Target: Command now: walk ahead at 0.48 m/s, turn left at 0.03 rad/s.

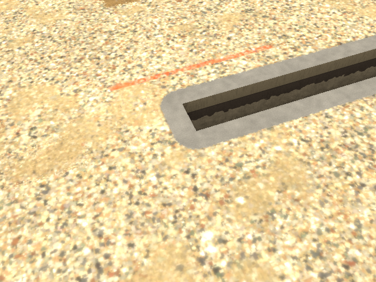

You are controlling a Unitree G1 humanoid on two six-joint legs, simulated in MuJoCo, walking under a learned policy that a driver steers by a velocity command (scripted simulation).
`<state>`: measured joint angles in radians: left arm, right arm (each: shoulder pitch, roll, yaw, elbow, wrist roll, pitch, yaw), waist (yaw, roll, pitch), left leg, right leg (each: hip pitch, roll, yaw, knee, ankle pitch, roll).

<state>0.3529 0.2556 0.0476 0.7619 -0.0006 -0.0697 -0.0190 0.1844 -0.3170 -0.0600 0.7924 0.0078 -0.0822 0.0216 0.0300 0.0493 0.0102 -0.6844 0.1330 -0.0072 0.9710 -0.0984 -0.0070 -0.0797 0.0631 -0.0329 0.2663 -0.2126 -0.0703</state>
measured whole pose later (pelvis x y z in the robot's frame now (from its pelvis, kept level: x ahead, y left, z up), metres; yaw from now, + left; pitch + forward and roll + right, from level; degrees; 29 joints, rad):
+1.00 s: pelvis +0.43 +0.04 -0.01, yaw +33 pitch +2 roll -1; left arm 0.17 0.27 0.06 0.68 0.00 -0.01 0.03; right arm 0.21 -0.31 -0.07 0.64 0.02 0.06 -0.01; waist 0.01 0.02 0.04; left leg -0.48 0.04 -0.01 0.93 -0.42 -0.05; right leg -0.32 -0.04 -0.08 0.42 -0.13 -0.02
